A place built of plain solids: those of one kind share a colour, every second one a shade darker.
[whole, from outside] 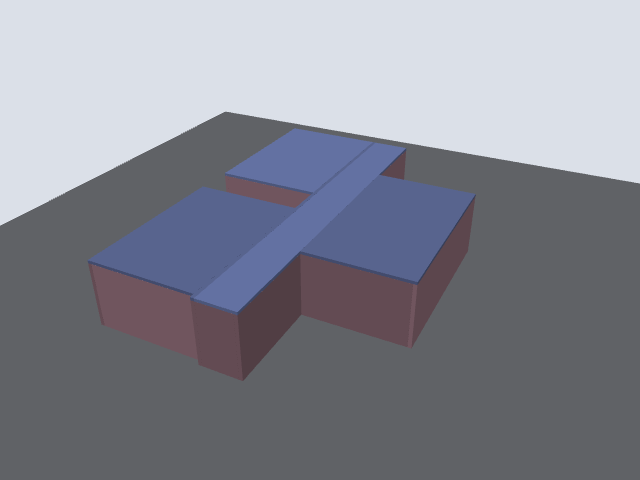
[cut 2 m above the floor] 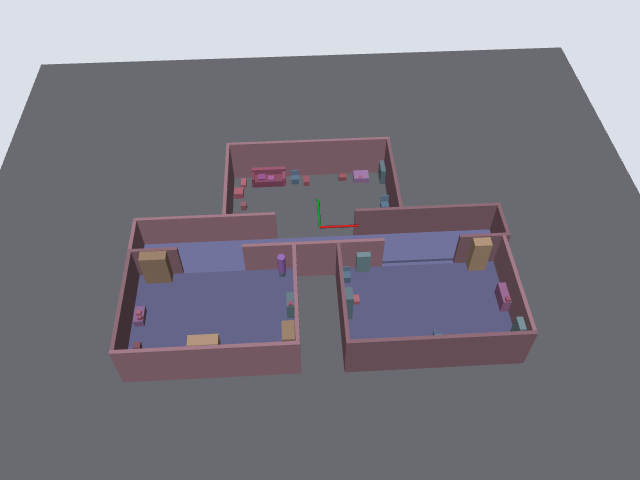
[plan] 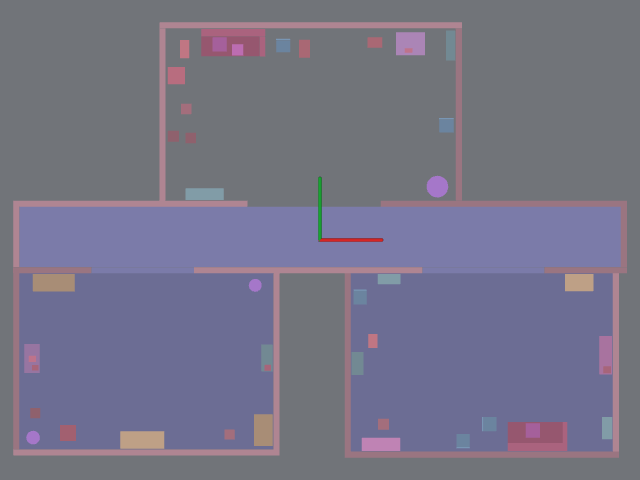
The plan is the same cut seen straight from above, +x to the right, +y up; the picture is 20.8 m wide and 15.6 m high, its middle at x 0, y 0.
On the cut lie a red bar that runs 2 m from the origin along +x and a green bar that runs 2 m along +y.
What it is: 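A storey of a split-level house; a hall and three lower rooms open beside it; the rooms' floors lie 0.76 m, 0.186 m and not at all below the hall's; a bare drop, one riser, a flush line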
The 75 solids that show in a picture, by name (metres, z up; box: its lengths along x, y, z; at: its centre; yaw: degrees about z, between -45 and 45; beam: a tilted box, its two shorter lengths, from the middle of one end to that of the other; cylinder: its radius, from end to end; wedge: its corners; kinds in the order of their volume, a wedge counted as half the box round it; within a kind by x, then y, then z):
{
 "floor_1": {"box": [3.34, 0.2, 0.81], "at": [-5.76, -0.98, 0.36]},
 "floor_2": {"box": [8.26, 5.72, 0.81], "at": [-5.64, -3.94, 0.36]},
 "floor_3": {"box": [19.55, 1.96, 0.81], "at": [0.0, 0.1, 0.36]},
 "floor_4": {"box": [8.52, 5.79, 0.63], "at": [5.26, -3.98, 0.26]},
 "floor_5": {"box": [3.96, 0.2, 0.63], "at": [5.31, -0.98, 0.26]},
 "wall_1": {"box": [0.2, 5.72, 3.59], "at": [-9.87, -3.94, 1.75]},
 "wall_2": {"box": [0.2, 1.96, 3.59], "at": [-9.87, 0.1, 1.75]},
 "wall_3": {"box": [2.54, 0.2, 3.59], "at": [-8.7, -0.98, 1.75]},
 "wall_4": {"box": [7.62, 0.2, 3.59], "at": [-6.16, 1.18, 1.75]},
 "wall_5": {"box": [8.66, 0.2, 3.59], "at": [-5.64, -6.91, 1.75]},
 "wall_6": {"box": [0.2, 5.6, 3.59], "at": [-5.12, 4.08, 1.75]},
 "wall_7": {"box": [0.2, 5.72, 3.59], "at": [-1.41, -3.94, 1.75]},
 "wall_8": {"box": [7.42, 0.2, 3.59], "at": [-0.38, -0.98, 1.75]},
 "wall_9": {"box": [9.83, 0.2, 3.59], "at": [-0.3, 6.98, 1.75]},
 "wall_10": {"box": [0.2, 5.79, 3.59], "at": [0.9, -3.98, 1.75]},
 "wall_11": {"box": [0.2, 5.6, 3.59], "at": [4.51, 4.08, 1.75]},
 "wall_12": {"box": [8.92, 0.2, 3.59], "at": [5.26, -6.98, 1.75]},
 "wall_13": {"box": [8.0, 0.2, 3.59], "at": [5.98, 1.18, 1.75]},
 "wall_14": {"box": [2.68, 0.2, 3.59], "at": [8.63, -0.98, 1.75]},
 "wall_15": {"box": [0.2, 5.79, 3.59], "at": [9.62, -3.98, 1.75]},
 "wall_16": {"box": [0.2, 1.96, 3.59], "at": [9.88, 0.1, 1.75]},
 "roof_1": {"box": [8.66, 5.92, 0.16], "at": [-5.64, -4.04, 3.62]},
 "roof_2": {"box": [9.83, 5.8, 0.16], "at": [-0.3, 4.18, 3.62]},
 "roof_3": {"box": [19.95, 0.2, 0.16], "at": [0.0, -0.98, 3.62]},
 "roof_4": {"box": [19.95, 2.16, 0.16], "at": [0.0, 0.2, 3.62]},
 "roof_5": {"box": [8.92, 5.99, 0.16], "at": [5.26, -4.08, 3.62]},
 "wardrobe_1": {"box": [1.37, 0.57, 2.01], "at": [-8.65, -1.39, 1.77]},
 "wardrobe_2": {"box": [1.44, 0.57, 2.07], "at": [-5.78, -6.5, 1.8]},
 "wardrobe_3": {"box": [0.61, 1.04, 1.97], "at": [-1.84, -6.18, 1.75]},
 "wardrobe_4": {"box": [0.93, 0.56, 2.13], "at": [8.43, -1.38, 1.64]},
 "case_1": {"box": [1.24, 0.38, 1.99], "at": [-3.75, 1.49, 0.95]},
 "case_2": {"box": [0.38, 0.88, 1.07], "at": [-1.72, -3.83, 1.3]},
 "case_3": {"box": [0.39, 0.75, 1.79], "at": [1.22, -4.01, 1.47]},
 "case_4": {"box": [0.74, 0.33, 1.36], "at": [2.25, -1.27, 1.26]},
 "case_5": {"box": [0.3, 0.98, 1.12], "at": [4.24, 6.32, 0.51]},
 "case_6": {"box": [0.33, 0.73, 1.64], "at": [9.33, -6.11, 1.4]},
 "sofa_1": {"box": [0.18, 0.65, 0.72], "at": [-3.77, 6.29, 0.31]},
 "sofa_2": {"box": [1.72, 0.65, 0.5], "at": [-2.82, 6.29, 0.2]},
 "sofa_3": {"box": [2.09, 0.24, 0.91], "at": [-2.82, 6.74, 0.41]},
 "sofa_4": {"box": [0.18, 0.65, 0.72], "at": [-1.87, 6.29, 0.31]},
 "sofa_5": {"box": [0.15, 0.69, 0.64], "at": [6.18, -6.25, 0.9]},
 "sofa_6": {"box": [1.93, 0.26, 0.9], "at": [7.07, -6.73, 1.03]},
 "sofa_7": {"box": [1.64, 0.69, 0.45], "at": [7.07, -6.25, 0.8]},
 "sofa_8": {"box": [0.15, 0.69, 0.64], "at": [7.96, -6.25, 0.9]},
 "sideboard_1": {"box": [1.26, 0.43, 0.76], "at": [1.98, -6.64, 0.96]},
 "sideboard_2": {"box": [0.42, 1.25, 0.83], "at": [9.29, -3.74, 0.99]},
 "bush_1": {"cylinder": 0.22, "from": [-9.32, -6.42, 1.15], "to": [-9.32, -6.42, 1.77]},
 "bush_2": {"cylinder": 0.21, "from": [-2.11, -1.47, 1.12], "to": [-2.11, -1.47, 2.29]},
 "bush_3": {"cylinder": 0.35, "from": [3.82, 1.73, 0.54], "to": [3.82, 1.73, 1.4]},
 "lowtable_1": {"box": [0.5, 0.94, 0.44], "at": [-9.36, -3.85, 0.98]},
 "lowtable_2": {"box": [0.94, 0.75, 0.43], "at": [2.94, 6.38, 0.16]},
 "chair_1": {"box": [0.47, 0.39, 0.47], "at": [-1.2, 6.3, 0.18]},
 "chair_2": {"box": [0.43, 0.44, 0.45], "at": [1.3, -1.87, 0.81]},
 "chair_3": {"box": [0.48, 0.43, 0.47], "at": [4.11, 3.7, 0.18]},
 "chair_4": {"box": [0.48, 0.048, 0.97], "at": [4.11, 3.94, 0.44]},
 "chair_5": {"box": [0.43, 0.43, 0.41], "at": [4.65, -6.51, 0.78]},
 "chair_6": {"box": [0.43, 0.47, 0.46], "at": [5.52, -5.98, 0.81]},
 "basket_1": {"box": [0.33, 0.33, 0.39], "at": [-9.26, -5.63, 0.96]},
 "basket_2": {"box": [0.36, 0.36, 0.43], "at": [-4.77, 3.37, 0.16]},
 "basket_3": {"box": [0.35, 0.35, 0.43], "at": [-4.34, 4.26, 0.17]},
 "basket_4": {"box": [0.34, 0.34, 0.44], "at": [-4.2, 3.32, 0.17]},
 "basket_5": {"box": [0.33, 0.33, 0.37], "at": [-2.94, -6.32, 0.95]},
 "basket_6": {"box": [0.36, 0.36, 0.27], "at": [2.06, -5.99, 0.71]},
 "pouf_1": {"box": [0.53, 0.53, 0.41], "at": [-8.19, -6.27, 0.97]},
 "pouf_2": {"box": [0.57, 0.57, 0.47], "at": [-4.67, 5.34, 0.18]},
 "toybox_1": {"box": [0.3, 0.6, 0.38], "at": [-4.4, 6.2, 0.14]},
 "toybox_2": {"box": [0.36, 0.59, 0.39], "at": [-0.5, 6.21, 0.15]},
 "toybox_3": {"box": [0.3, 0.46, 0.28], "at": [1.72, -3.28, 0.72]},
 "toybox_4": {"box": [0.48, 0.35, 0.36], "at": [1.78, 6.42, 0.13]},
 "cushion_1": {"box": [0.47, 0.47, 0.11], "at": [-3.26, 6.36, 0.51]},
 "cushion_2": {"box": [0.37, 0.37, 0.15], "at": [-2.67, 6.18, 0.52]},
 "cushion_3": {"box": [0.47, 0.47, 0.1], "at": [6.92, -6.19, 1.08]},
 "books_1": {"box": [0.23, 0.21, 0.18], "at": [-9.35, -3.86, 1.29]},
 "books_2": {"box": [0.22, 0.18, 0.19], "at": [-9.25, -4.15, 1.29]},
 "books_3": {"box": [0.25, 0.23, 0.13], "at": [9.33, -4.22, 1.48]}
}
